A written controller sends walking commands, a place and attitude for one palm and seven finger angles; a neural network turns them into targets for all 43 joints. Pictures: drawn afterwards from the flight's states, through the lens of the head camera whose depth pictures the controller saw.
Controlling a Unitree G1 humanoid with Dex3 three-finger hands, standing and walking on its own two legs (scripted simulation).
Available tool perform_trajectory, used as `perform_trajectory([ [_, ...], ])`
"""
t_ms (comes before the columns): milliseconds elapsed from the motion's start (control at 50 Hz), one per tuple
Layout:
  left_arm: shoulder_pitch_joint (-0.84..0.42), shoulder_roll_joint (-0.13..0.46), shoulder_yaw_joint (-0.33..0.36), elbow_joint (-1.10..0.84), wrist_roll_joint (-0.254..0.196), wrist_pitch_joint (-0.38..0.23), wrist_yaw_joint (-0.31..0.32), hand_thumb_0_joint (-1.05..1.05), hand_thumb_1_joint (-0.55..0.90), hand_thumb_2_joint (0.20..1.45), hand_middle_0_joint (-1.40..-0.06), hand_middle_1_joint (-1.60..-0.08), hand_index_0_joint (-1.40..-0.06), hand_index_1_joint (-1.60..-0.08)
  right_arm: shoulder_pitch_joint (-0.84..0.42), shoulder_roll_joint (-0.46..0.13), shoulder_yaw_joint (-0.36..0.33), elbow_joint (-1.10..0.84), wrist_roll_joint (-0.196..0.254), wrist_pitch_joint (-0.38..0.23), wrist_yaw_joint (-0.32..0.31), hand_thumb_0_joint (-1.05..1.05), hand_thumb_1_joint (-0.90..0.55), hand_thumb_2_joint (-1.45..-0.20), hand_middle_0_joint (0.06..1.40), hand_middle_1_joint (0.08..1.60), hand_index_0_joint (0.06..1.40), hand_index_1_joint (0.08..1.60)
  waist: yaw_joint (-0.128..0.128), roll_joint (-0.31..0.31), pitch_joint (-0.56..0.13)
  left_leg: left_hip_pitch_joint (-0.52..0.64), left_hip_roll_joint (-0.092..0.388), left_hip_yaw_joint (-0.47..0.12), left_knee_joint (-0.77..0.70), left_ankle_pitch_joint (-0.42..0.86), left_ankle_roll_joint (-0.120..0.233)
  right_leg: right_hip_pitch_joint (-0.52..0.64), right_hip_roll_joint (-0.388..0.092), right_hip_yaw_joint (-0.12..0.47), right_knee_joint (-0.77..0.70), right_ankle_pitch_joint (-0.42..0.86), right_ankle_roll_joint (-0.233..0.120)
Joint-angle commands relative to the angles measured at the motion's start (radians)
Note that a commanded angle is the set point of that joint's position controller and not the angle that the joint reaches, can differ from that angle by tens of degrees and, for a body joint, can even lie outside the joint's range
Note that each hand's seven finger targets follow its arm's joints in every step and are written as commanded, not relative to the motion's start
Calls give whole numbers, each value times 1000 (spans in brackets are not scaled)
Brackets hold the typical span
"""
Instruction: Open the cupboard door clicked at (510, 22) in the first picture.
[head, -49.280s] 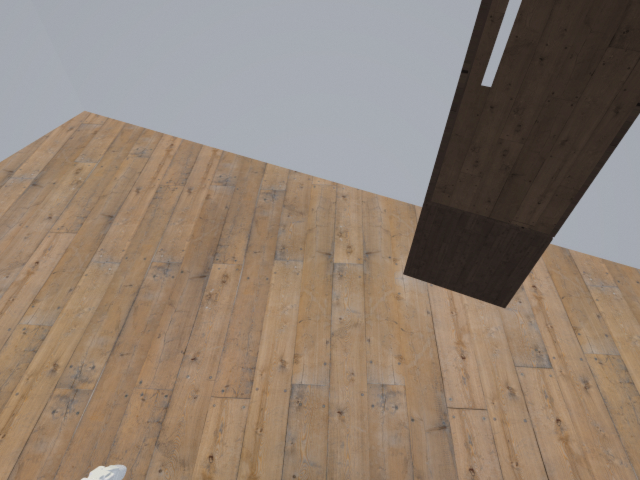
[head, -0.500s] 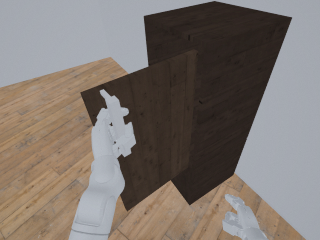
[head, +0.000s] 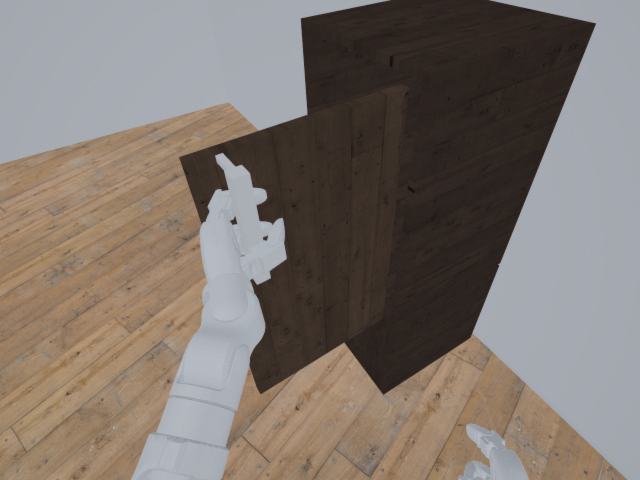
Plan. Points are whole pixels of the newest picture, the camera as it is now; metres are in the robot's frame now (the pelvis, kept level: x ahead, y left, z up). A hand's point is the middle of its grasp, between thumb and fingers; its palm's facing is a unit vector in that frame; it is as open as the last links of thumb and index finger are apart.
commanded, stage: open thumb and fingers to let go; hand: left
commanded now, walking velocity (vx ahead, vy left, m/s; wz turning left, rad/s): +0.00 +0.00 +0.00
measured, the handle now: (243, 221) +0.39 +0.14 +0.15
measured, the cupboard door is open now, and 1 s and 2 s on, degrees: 92 92 93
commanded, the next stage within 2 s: slide the hand sideways off the handle in 0.58 s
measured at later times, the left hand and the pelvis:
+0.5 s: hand (265, 237) +0.36 +0.10 +0.16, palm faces +0.33 -0.94 +0.02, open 14.8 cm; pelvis +0.00 +0.03 +0.00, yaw +0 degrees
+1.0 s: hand (256, 258) +0.32 +0.11 +0.15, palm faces -0.09 -1.00 -0.01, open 16.2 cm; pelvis +0.00 +0.02 +0.00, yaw +1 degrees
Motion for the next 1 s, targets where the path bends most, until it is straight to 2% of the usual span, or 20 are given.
perform_trajectory([
  [0,-374,49,19,-193,32,-79,6,0,-10,510,-335,-1253,-335,-1253,-174,-64,-24,-170,-4,-46,-3,0,-900,-900,200,300,200,300,19,-143,-178,48,-46,-14,-44,107,35,9,-34,87,-125,52,21],
  [100,-407,19,-7,-190,42,-77,17,0,-360,360,-310,-1215,-310,-1215,-176,-62,-23,-172,-4,-37,-1,0,-900,-900,200,300,200,300,9,-116,-172,57,-41,-15,-54,104,32,-1,-29,77,-123,45,14],
  [140,-392,0,-27,-220,46,-82,21,0,-500,300,-300,-1200,-300,-1200,-173,-60,-25,-179,-5,-34,3,0,-900,-900,200,300,200,300,9,-115,-201,67,-37,-19,-56,133,29,15,-25,66,-103,81,9],
  [160,-400,-17,-43,-219,47,-80,22,0,-500,300,-300,-1200,-300,-1200,-174,-59,-24,-181,-6,-33,5,0,-900,-900,200,300,200,300,7,-95,-198,67,-37,-19,-54,136,28,7,-24,65,-96,89,8],
  [180,-411,-18,-46,-206,48,-76,23,0,-500,300,-300,-1200,-300,-1200,-167,-61,-24,-177,-6,-31,7,0,-900,-900,200,300,200,300,0,-121,-184,65,-35,-22,-54,134,28,-2,-21,61,-97,87,9],
  [280,-435,-28,-53,-199,56,-65,38,0,-500,300,-258,-950,-258,-950,-172,-59,-23,-176,-7,-22,6,0,-900,-900,200,300,200,300,2,-121,-193,61,-35,-30,-60,121,25,-3,-17,56,-89,70,5],
  [320,-452,-33,-63,-185,66,-60,46,0,-500,300,-242,-850,-242,-850,-174,-58,-22,-169,-5,-15,8,0,-900,-900,200,300,200,300,-1,-91,-178,56,-30,-35,-67,119,18,-13,-16,50,-80,70,0],
  [340,-454,-58,-83,-186,69,-58,49,0,-500,300,-233,-800,-233,-800,-171,-57,-23,-171,-6,-15,11,0,-900,-900,200,300,200,300,-3,-108,-187,57,-29,-38,-65,129,17,-11,-14,45,-72,79,0],
  [480,-434,-61,-85,-200,80,-45,70,0,-500,300,-175,-450,-175,-450,-166,-55,-27,-175,-11,1,21,0,-900,-900,200,300,200,300,3,-137,-228,65,-23,-40,-53,188,12,9,-10,41,-53,128,-4],
  [540,-436,-74,-97,-213,79,-41,72,0,-500,300,-150,-300,-150,-300,-177,-51,-25,-176,-9,6,23,0,-900,-900,200,300,200,300,1,-111,-208,63,-21,-37,-50,178,13,-2,-12,45,-59,119,-4],
  [660,-395,-67,-91,-250,65,-33,67,0,-500,300,-150,-300,-150,-300,-184,-51,-24,-182,-9,7,27,0,-900,-900,200,300,200,300,7,-115,-219,62,-23,-39,-44,183,12,9,-10,43,-59,124,-4],
  [680,-343,-20,-277,-208,132,-70,-152,0,-500,300,-150,-300,-150,-300,-124,-95,-16,-160,-11,28,28,0,-900,-900,200,300,200,300,-71,-185,-200,96,-26,-46,-49,230,34,-30,-9,73,-22,209,-3],
  [700,-394,51,-204,-231,88,-98,-266,0,-500,300,-150,-300,-150,-300,-112,-91,-26,-199,9,40,15,0,-900,-900,200,300,200,300,-52,-138,-249,107,-27,-36,-43,246,37,-8,-13,69,-21,250,-7],
  [720,-462,79,-208,-276,70,-125,-345,0,-500,300,-150,-300,-150,-300,-125,-87,-15,-218,13,35,3,0,-900,-900,200,300,200,300,-53,-78,-269,131,-37,-34,-39,241,41,2,-14,72,-22,262,-7],
  [780,-473,108,-173,-219,-33,-132,-526,0,-500,300,-150,-300,-150,-300,-146,-92,2,-239,33,3,-24,0,-900,-900,200,300,200,300,-62,-80,-214,129,-42,-52,-41,173,44,-43,-6,50,-35,196,-6],
  [800,-449,87,-159,-198,-79,-119,-547,0,-500,300,-150,-300,-150,-300,-158,-90,9,-243,42,-11,-27,0,-900,-900,200,300,200,300,-55,-53,-175,114,-40,-61,-52,137,37,-66,-2,42,-42,148,-5],
  [820,-448,73,-141,-187,-114,-110,-550,0,-500,300,-150,-300,-150,-300,-163,-90,13,-242,46,-27,-28,0,-900,-900,200,300,200,300,-54,-69,-158,98,-39,-68,-58,93,33,-78,-1,35,-47,105,0],
  [860,-413,87,-88,-198,-144,-99,-526,0,-500,300,-150,-300,-150,-300,-167,-95,12,-247,46,-54,-22,0,-900,-900,200,300,200,300,-31,-102,-179,78,-41,-76,-60,59,32,-73,1,29,-44,67,5],
  [940,-338,129,-51,-224,-112,-106,-470,0,-500,300,-150,-300,-150,-300,-159,-97,9,-256,43,-69,1,0,-900,-900,200,300,200,300,-11,-102,-188,53,-41,-65,-58,47,33,-63,-2,38,-43,43,6],
  [980,-332,167,-23,-225,-98,-104,-463,0,-500,300,-150,-300,-150,-300,-156,-103,8,-256,41,-66,3,0,-900,-900,200,300,200,300,-13,-139,-176,40,-40,-57,-56,40,38,-61,-2,46,-52,37,10],
])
